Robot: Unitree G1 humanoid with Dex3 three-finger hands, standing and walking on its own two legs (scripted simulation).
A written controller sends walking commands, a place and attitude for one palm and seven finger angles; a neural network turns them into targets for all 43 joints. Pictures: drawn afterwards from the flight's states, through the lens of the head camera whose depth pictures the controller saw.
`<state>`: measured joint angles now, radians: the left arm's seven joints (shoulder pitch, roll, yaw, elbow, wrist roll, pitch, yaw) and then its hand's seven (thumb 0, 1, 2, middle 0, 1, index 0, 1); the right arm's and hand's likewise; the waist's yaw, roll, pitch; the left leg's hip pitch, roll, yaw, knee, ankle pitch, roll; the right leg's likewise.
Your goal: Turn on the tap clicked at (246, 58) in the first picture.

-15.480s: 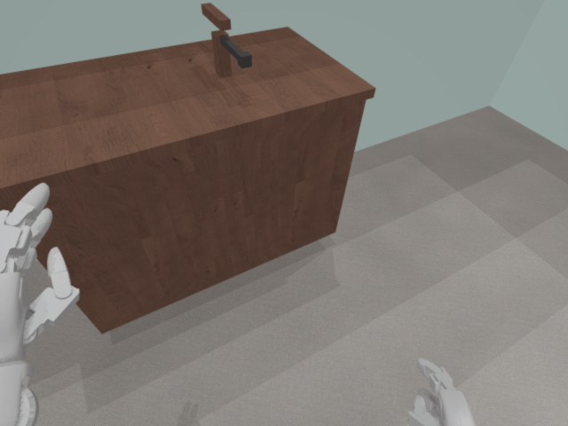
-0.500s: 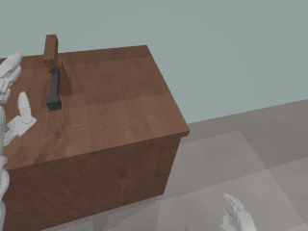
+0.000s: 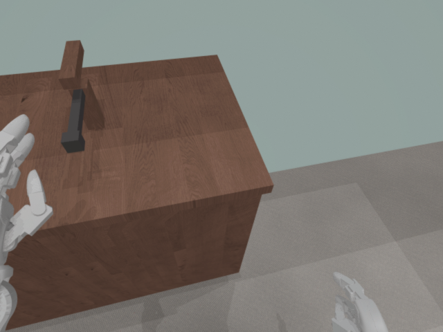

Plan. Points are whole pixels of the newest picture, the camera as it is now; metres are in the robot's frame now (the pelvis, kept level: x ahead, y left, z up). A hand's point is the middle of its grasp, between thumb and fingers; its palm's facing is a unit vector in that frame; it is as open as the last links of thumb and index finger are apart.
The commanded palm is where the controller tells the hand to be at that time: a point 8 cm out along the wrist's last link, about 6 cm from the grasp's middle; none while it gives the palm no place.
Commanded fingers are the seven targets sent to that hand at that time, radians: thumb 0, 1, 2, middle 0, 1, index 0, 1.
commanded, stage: come to a stop and stand still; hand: left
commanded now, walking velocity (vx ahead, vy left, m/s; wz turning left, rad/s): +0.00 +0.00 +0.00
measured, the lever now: (73, 141) +0.38 +0.32 +0.11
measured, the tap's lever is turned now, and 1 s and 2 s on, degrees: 0 0 0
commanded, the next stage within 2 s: look again from close up in 0.06 s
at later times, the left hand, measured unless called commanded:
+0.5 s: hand (23, 221) +0.20 +0.28 +0.16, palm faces +0.37 -0.87 -0.33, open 7.4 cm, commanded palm +0.14 +0.31 +0.18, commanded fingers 0.00 0.90 0.90 -0.20 -0.30 -0.20 -0.30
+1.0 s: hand (34, 195) +0.23 +0.28 +0.17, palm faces +0.33 -0.87 -0.36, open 7.4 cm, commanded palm +0.17 +0.31 +0.18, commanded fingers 0.00 0.90 0.90 -0.20 -0.30 -0.20 -0.30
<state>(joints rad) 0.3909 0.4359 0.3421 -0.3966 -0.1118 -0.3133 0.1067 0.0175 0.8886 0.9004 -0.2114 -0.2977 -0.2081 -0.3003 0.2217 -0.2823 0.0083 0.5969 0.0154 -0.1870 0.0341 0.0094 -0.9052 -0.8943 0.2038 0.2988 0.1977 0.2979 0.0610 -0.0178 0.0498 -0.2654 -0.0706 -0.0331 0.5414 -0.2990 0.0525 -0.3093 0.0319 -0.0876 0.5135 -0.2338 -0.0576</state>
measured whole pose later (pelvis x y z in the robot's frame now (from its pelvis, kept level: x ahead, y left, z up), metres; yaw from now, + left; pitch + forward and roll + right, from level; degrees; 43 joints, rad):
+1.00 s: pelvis +0.00 +0.04 +0.00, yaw -3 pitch -1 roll -1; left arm 0.36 0.39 0.39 -0.40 -0.05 -0.30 0.07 0.02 0.89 0.90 -0.21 -0.30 -0.21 -0.30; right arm 0.27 -0.19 0.02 0.60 0.01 -0.16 0.00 0.01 -0.90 -0.89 0.21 0.30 0.20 0.30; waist 0.03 -0.04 0.05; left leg -0.20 -0.08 0.04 0.49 -0.29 0.10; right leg -0.26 0.02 -0.02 0.47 -0.20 -0.01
